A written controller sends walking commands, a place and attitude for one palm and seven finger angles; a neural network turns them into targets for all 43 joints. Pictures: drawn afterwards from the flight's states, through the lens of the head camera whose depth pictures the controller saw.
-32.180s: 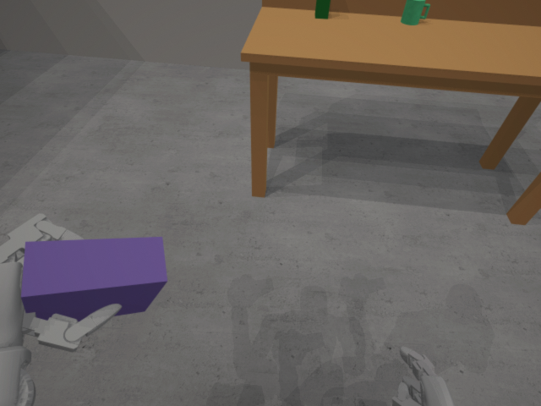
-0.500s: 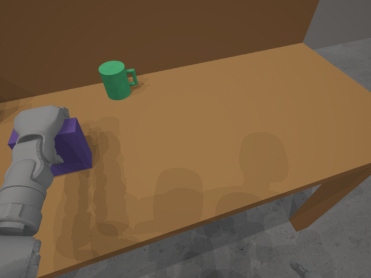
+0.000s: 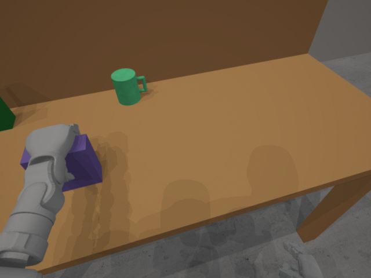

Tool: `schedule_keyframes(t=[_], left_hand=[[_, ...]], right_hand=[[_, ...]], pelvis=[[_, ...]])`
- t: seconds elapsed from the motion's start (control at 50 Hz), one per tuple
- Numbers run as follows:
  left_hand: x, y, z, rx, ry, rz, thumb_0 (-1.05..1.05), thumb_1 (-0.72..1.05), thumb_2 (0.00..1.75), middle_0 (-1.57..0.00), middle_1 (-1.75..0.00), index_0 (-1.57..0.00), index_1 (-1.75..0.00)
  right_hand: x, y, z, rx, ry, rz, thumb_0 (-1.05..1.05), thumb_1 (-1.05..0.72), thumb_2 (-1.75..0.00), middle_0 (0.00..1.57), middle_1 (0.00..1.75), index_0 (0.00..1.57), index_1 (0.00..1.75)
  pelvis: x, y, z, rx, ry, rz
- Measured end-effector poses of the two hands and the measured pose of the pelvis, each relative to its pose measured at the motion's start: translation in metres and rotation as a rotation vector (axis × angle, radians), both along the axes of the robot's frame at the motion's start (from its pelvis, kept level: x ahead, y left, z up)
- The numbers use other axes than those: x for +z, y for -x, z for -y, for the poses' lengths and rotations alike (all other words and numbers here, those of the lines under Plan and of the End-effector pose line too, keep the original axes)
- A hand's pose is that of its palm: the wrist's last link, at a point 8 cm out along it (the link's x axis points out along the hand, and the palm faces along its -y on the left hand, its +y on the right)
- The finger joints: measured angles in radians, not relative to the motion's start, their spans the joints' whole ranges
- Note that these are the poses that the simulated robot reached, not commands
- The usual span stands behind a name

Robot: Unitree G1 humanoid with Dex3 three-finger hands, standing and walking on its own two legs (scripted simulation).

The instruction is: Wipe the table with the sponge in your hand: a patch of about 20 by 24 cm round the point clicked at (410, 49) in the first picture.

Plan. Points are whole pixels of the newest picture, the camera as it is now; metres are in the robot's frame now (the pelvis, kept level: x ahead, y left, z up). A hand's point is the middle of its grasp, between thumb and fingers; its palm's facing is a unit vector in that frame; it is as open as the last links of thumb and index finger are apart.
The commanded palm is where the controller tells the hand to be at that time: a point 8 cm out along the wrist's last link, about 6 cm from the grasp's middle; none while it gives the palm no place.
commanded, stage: wipe back along the first lane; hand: left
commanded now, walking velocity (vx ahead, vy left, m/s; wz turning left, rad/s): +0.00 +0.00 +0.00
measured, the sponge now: (70, 170) +0.33 +0.32 +0.04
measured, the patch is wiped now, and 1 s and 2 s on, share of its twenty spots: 1.00 1.00 1.00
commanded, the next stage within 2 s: lift the sponge slowly off the table in 1.04 s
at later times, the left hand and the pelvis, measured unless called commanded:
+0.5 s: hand (63, 175) +0.29 +0.29 +0.08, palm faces +0.01 -0.03 -1.00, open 9.6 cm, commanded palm +0.25 +0.28 +0.11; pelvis +0.01 +0.00 +0.00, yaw -1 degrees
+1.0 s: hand (63, 198) +0.24 +0.27 +0.08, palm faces +0.04 -0.05 -1.00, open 9.6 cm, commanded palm +0.20 +0.26 +0.11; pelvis +0.00 -0.01 +0.00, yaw -1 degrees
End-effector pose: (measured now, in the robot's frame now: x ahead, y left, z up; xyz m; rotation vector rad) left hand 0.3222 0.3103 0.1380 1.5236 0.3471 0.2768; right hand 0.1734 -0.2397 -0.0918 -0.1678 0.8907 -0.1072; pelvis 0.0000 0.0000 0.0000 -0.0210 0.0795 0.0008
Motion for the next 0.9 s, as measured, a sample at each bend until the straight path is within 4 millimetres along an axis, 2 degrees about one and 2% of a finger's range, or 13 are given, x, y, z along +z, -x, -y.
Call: schedule_keyframes(t=[0.34, 0.7, 0.9], left_hand=[[0.0, 0.029, 0.014, -0.014, 0.001, 0.038, -0.01, -0.47, 1.11, -0.72, -1.46, -0.75, -1.43], [-0.001, 0.073, 0.034, -0.013, 0.004, 0.07, 0.01, -0.47, 1.11, -0.72, -1.46, -0.75, -1.43], [-0.001, 0.093, 0.042, -0.017, 0.009, 0.076, 0.01, -0.47, 1.11, -0.72, -1.46, -0.75, -1.43]], right_hand=[[-0.003, -0.005, -0.002, 0.017, -0.022, 0.014, 0.01, -0.91, -0.89, 0.2, 0.3, 0.2, 0.3], [0.012, -0.042, -0.015, 0.075, -0.053, 0.135, 0.01, -0.91, -0.89, 0.2, 0.3, 0.2, 0.3], [0.012, -0.039, -0.013, 0.08, -0.058, 0.146, 0.01, -0.91, -0.89, 0.2, 0.3, 0.2, 0.3]], pelvis=[[0.0, -0.004, 0.001, -0.007, -0.003, 0.018], [0.0, -0.004, 0.005, -0.01, -0.009, 0.047], [0.0, -0.001, 0.008, -0.016, -0.011, 0.063]])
